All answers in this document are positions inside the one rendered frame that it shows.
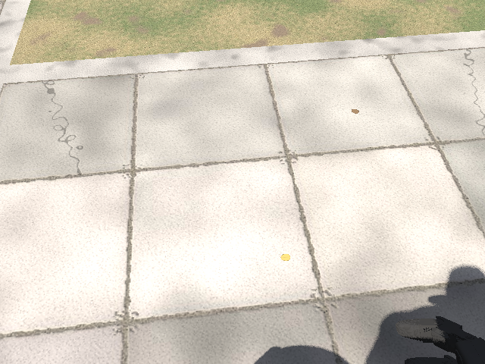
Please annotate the robot right hand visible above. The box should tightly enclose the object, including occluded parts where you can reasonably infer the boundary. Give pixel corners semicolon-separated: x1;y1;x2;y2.
396;316;485;364

